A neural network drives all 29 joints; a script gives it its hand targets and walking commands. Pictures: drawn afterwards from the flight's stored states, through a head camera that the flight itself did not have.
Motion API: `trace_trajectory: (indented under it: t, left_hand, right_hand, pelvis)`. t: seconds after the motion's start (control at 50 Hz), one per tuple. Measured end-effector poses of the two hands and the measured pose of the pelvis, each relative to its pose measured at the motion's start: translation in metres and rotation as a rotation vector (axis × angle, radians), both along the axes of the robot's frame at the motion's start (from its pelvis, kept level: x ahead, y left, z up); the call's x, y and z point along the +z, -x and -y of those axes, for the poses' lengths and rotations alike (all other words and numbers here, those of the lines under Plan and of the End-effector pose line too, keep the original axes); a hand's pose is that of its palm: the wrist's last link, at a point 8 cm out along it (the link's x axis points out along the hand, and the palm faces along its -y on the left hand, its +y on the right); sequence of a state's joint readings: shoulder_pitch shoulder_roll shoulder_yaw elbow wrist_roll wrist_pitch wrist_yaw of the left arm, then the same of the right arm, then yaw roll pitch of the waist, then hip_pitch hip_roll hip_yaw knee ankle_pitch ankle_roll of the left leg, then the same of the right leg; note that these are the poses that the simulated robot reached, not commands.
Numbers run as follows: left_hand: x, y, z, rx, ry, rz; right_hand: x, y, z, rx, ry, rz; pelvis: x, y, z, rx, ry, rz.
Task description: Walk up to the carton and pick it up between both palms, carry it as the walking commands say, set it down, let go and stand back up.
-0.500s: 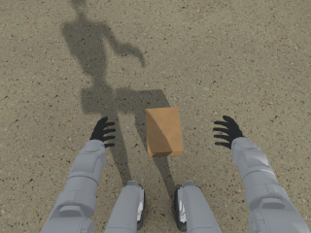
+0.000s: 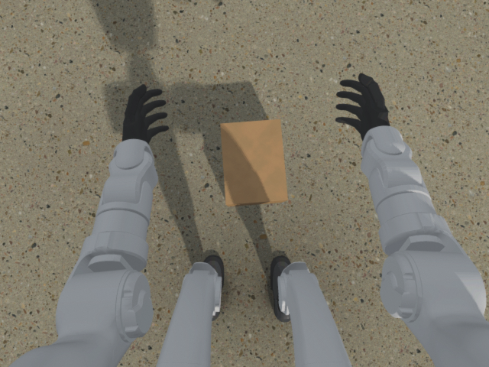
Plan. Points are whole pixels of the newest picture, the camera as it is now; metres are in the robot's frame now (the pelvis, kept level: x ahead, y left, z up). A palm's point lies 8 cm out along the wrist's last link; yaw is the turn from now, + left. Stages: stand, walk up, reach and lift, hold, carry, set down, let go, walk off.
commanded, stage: reach and lift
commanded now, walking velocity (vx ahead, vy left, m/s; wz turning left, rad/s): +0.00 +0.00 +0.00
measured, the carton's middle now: (252, 165) +0.49 -0.02 -0.59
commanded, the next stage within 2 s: none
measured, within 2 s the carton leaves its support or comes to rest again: neither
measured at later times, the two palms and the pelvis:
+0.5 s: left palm (158, 142) +0.47 +0.17 -0.19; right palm (350, 132) +0.48 -0.19 -0.19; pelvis -0.02 +0.00 -0.07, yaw +0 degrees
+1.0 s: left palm (177, 158) +0.47 +0.17 -0.35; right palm (326, 150) +0.49 -0.19 -0.34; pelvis -0.04 +0.00 -0.20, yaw +1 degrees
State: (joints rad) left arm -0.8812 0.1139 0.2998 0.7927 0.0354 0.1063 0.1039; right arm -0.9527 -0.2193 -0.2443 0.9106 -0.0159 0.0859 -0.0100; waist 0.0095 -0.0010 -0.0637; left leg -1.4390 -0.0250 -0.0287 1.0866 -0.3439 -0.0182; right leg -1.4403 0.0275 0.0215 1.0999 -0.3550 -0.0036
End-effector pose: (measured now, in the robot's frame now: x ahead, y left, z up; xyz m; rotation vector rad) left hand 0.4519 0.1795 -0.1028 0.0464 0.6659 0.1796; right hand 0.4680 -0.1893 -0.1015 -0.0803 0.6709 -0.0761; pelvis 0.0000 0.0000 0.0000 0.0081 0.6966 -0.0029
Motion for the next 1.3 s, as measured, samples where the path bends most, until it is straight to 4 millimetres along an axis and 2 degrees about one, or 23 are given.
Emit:
trace_trajectory:
  t: [0.12, 0.24, 0.34, 0.66, 0.84, 1.3]
  left_hand:
    - [-0.004, -0.016, 0.002, -0.005, 0.006, 0.034]
    - [-0.016, -0.016, 0.004, -0.007, 0.014, 0.029]
    - [-0.036, -0.015, 0.006, -0.001, 0.020, 0.015]
    - [-0.145, -0.017, 0.007, -0.001, 0.008, 0.005]
    - [-0.198, -0.016, 0.006, 0.000, 0.010, -0.009]
    - [-0.332, -0.016, 0.011, -0.021, 0.021, -0.063]
  right_hand:
    - [-0.005, -0.016, -0.002, 0.003, 0.004, 0.029]
    - [-0.017, -0.016, 0.000, -0.002, 0.002, 0.022]
    - [-0.036, -0.015, -0.001, -0.006, -0.002, 0.007]
    - [-0.145, -0.017, 0.001, -0.024, 0.005, 0.000]
    - [-0.198, -0.017, -0.002, -0.025, 0.003, -0.005]
    - [-0.334, -0.014, -0.006, -0.030, -0.004, -0.053]
  pelvis:
    - [-0.003, 0.000, 0.001, 0.003, 0.000, -0.051]
    - [-0.008, 0.001, 0.000, 0.004, 0.002, -0.078]
    - [-0.023, 0.006, -0.001, 0.003, 0.002, -0.100]
    - [-0.115, 0.024, -0.002, 0.006, 0.000, -0.152]
    - [-0.164, 0.035, 0.000, 0.004, -0.005, -0.150]
    - [-0.262, 0.051, 0.000, 0.004, -0.010, -0.057]
